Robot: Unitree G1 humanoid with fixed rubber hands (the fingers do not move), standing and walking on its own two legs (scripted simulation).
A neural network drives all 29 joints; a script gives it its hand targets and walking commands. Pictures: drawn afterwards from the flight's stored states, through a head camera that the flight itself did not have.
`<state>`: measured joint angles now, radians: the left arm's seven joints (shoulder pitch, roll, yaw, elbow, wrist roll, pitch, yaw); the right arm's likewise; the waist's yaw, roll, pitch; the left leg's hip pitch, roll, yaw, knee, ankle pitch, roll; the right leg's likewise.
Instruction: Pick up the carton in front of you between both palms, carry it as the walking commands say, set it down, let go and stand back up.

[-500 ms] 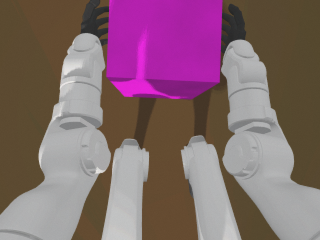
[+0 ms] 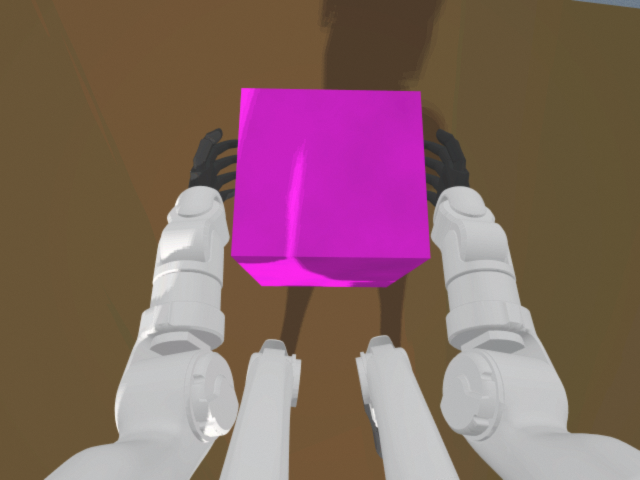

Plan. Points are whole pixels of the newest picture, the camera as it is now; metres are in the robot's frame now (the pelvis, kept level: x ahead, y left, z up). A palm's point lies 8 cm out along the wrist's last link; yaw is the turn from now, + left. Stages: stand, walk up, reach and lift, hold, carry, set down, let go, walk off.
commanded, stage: reach and lift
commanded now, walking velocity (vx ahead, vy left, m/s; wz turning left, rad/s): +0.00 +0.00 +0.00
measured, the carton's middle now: (327, 205) +0.46 +0.00 -0.12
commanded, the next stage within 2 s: hold in 1.84 s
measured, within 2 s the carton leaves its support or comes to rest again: neither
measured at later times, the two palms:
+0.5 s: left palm (156, 183) +0.40 +0.15 +0.11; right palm (521, 177) +0.39 -0.15 +0.11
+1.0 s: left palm (70, 176) +0.35 +0.15 +0.21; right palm (636, 157) +0.35 -0.15 +0.22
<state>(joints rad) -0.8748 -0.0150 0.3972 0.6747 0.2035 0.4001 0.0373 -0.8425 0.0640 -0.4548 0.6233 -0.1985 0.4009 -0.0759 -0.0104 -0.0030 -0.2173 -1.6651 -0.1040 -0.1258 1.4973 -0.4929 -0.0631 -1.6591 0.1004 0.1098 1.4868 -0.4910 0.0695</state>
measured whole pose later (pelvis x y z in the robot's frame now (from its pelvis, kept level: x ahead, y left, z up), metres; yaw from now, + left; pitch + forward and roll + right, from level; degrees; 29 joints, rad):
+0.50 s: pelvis +0.05 +0.00 +0.14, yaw +0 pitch +20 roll +0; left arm -0.46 -0.11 0.33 0.59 0.21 0.35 0.04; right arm -0.45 0.13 -0.35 0.57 -0.20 0.35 -0.06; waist 0.00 0.00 -0.19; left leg -0.90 -0.07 -0.14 0.93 -0.38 -0.04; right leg -0.90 0.07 0.14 0.93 -0.38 0.04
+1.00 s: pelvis +0.06 +0.00 +0.19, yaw +0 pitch -2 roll +0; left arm -0.28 -0.16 0.28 0.41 0.28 0.61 0.01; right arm -0.29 0.16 -0.28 0.42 -0.28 0.61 -0.02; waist 0.00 0.00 -0.06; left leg -0.20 -0.04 -0.15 0.48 -0.24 -0.02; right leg -0.20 0.04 0.15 0.48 -0.24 0.02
